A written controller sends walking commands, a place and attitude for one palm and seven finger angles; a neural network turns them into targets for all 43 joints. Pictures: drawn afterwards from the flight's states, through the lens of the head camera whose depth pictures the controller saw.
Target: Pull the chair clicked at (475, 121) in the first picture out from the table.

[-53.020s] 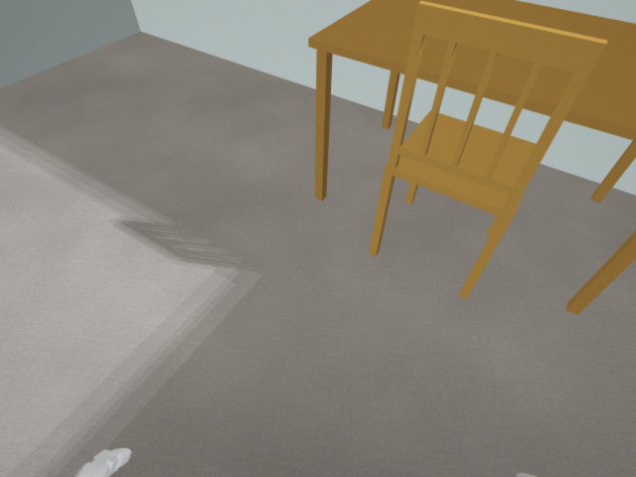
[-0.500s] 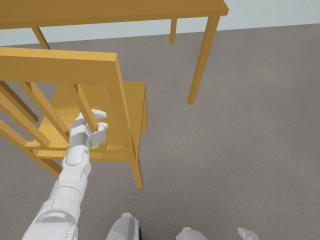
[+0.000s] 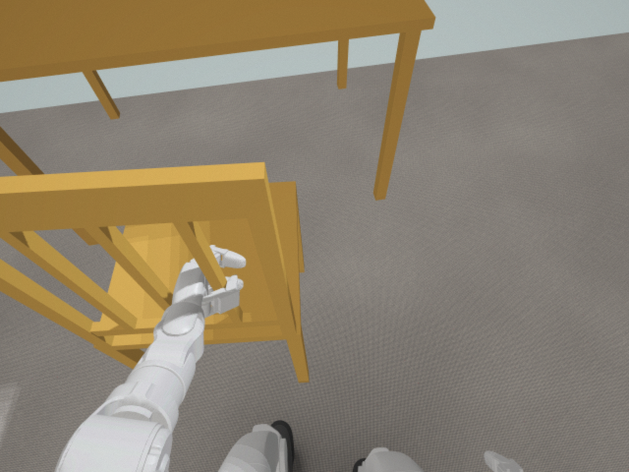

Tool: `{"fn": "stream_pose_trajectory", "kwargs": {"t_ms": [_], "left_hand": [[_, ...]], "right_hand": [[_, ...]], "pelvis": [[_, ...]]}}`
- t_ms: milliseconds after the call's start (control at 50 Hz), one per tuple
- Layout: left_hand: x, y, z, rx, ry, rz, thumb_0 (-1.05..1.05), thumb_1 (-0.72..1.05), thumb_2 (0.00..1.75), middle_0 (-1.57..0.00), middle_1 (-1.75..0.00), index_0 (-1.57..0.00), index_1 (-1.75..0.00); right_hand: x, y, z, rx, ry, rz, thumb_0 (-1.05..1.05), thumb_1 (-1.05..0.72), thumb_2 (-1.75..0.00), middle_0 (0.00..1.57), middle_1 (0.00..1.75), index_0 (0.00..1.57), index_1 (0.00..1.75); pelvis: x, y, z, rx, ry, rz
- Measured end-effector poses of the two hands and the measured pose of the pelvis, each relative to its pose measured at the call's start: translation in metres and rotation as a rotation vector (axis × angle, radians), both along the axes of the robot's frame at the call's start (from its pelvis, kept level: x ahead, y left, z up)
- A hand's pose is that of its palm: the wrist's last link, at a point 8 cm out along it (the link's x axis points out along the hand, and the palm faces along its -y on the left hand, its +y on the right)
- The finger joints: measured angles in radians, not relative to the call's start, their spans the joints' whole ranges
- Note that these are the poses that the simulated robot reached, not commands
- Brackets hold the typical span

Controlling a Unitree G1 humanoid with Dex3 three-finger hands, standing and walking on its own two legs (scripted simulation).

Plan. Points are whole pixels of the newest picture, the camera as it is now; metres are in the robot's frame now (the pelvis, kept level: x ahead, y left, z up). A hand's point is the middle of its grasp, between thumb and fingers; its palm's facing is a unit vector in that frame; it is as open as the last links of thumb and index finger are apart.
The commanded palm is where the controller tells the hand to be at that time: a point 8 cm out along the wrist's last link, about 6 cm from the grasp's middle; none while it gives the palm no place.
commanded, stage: step backward, pulling the chair out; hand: left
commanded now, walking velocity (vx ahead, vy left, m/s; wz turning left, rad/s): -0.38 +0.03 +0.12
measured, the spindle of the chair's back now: (150, 282) +0.37 +0.25 -0.05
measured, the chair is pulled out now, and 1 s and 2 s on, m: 0.45 0.49 0.55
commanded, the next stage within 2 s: none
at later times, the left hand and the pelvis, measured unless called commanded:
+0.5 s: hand (241, 313) +0.33 +0.11 -0.06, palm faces -0.02 -0.98 -0.17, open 5.0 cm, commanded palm +0.34 +0.16 -0.05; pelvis -0.02 -0.01 +0.00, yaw +1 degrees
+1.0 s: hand (240, 315) +0.32 +0.12 -0.06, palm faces -0.02 -0.98 -0.19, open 5.0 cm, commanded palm +0.33 +0.17 -0.05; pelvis -0.03 -0.01 +0.00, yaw +2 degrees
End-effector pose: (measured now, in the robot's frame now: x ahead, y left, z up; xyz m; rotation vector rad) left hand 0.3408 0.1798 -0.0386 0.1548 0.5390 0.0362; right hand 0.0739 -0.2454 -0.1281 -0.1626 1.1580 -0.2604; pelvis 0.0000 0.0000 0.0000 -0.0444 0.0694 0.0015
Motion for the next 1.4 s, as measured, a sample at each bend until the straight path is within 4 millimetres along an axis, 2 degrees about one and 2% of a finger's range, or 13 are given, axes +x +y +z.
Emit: {"fn": "stream_pose_trajectory", "kwargs": {"t_ms": [120,280,380,520,620,740,940,1220,1400], "left_hand": [[-0.02,-0.011,0.001,0.01,0.023,0.003,0.04,0.75,0.83,-0.35,-1.18,-0.5,-1.45],[-0.028,-0.015,0.002,0.013,0.03,-0.024,0.04,0.75,0.82,-0.34,-1.19,-0.5,-1.45],[-0.029,-0.014,0.001,0.011,0.022,-0.036,0.04,0.75,0.83,-0.34,-1.22,-0.5,-1.45],[-0.031,-0.015,0.001,0.019,0.019,-0.005,0.04,0.74,0.85,-0.35,-1.24,-0.5,-1.45],[-0.032,-0.015,0.002,0.024,0.021,0.021,0.04,0.73,0.84,-0.36,-1.23,-0.5,-1.45],[-0.03,-0.014,0.002,0.03,0.027,0.005,0.04,0.73,0.84,-0.37,-1.22,-0.5,-1.45],[-0.031,-0.013,0.002,0.029,0.021,-0.007,0.04,0.73,0.84,-0.36,-1.25,-0.5,-1.45],[-0.041,-0.007,0.002,0.027,0.014,-0.037,0.04,0.74,0.83,-0.35,-1.28,-0.5,-1.45],[-0.052,-0.006,0.002,0.03,0.015,0.011,0.05,0.73,0.83,-0.37,-1.28,-0.5,-1.45]], "right_hand": [[-0.008,-0.014,0.003,-0.016,-0.022,0.009,0.0,-0.91,-0.89,0.2,0.3,0.21,0.3],[-0.007,-0.03,0.014,-0.093,-0.074,0.0,0.0,-0.91,-0.89,0.2,0.3,0.2,0.3],[-0.002,-0.025,0.018,-0.1,-0.1,0.021,0.0,-0.91,-0.89,0.2,0.3,0.2,0.3],[0.009,-0.01,0.005,-0.03,-0.111,0.072,0.0,-0.91,-0.89,0.2,0.3,0.2,0.3],[0.01,-0.009,0.002,0.006,-0.104,0.072,0.0,-0.91,-0.89,0.2,0.3,0.21,0.3],[0.009,-0.021,0.002,-0.04,-0.071,0.064,0.0,-0.91,-0.89,0.2,0.3,0.21,0.3],[0.005,-0.03,0.012,-0.078,-0.094,0.065,0.0,-0.91,-0.89,0.2,0.3,0.2,0.3],[-0.022,-0.015,0.013,-0.078,-0.073,0.045,0.0,-0.91,-0.89,0.2,0.3,0.2,0.3],[-0.02,-0.007,0.002,-0.013,-0.096,0.081,0.0,-0.91,-0.89,0.2,0.3,0.21,0.3]], "pelvis": [[-0.008,-0.007,0.004,0.007,-0.035,0.008],[-0.01,-0.002,0.003,0.001,-0.068,0.014],[-0.011,0.0,0.003,0.011,-0.063,0.01],[-0.017,-0.011,0.0,0.014,-0.07,0.013],[-0.016,-0.018,0.002,0.024,-0.067,0.019],[-0.01,-0.014,0.002,0.026,-0.049,0.033],[-0.027,-0.015,0.002,0.02,-0.039,0.026],[-0.035,-0.002,0.001,0.019,-0.055,0.02],[-0.047,-0.016,-0.002,0.015,-0.065,0.022]]}}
